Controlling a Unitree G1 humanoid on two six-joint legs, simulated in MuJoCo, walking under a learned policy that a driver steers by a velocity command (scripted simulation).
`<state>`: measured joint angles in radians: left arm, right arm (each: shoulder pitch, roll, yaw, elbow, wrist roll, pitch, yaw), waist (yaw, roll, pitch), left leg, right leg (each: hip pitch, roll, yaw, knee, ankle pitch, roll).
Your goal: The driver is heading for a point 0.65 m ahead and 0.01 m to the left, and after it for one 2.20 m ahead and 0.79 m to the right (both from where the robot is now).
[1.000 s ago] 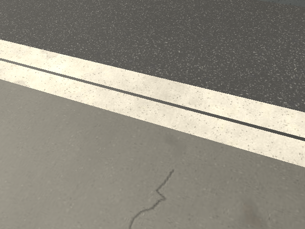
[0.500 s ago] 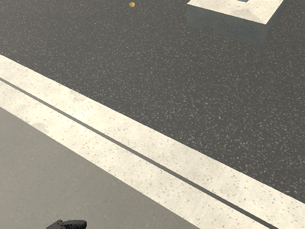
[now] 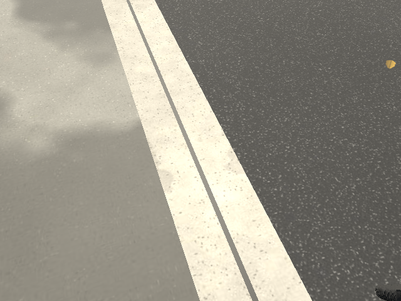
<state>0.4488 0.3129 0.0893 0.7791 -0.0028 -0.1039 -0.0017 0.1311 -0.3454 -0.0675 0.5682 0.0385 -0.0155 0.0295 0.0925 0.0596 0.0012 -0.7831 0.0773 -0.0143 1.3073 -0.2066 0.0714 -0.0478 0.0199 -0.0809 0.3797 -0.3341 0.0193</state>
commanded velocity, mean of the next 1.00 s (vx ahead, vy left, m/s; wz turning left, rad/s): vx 1.00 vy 0.00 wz -0.09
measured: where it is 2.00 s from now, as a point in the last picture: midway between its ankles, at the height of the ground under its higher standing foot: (303, 80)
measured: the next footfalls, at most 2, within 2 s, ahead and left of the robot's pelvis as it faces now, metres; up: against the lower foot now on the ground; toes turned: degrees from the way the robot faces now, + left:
left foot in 0.22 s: +0.38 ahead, +0.10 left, +0.00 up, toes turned +18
right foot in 0.70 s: +0.86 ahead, -0.02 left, -0.04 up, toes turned +3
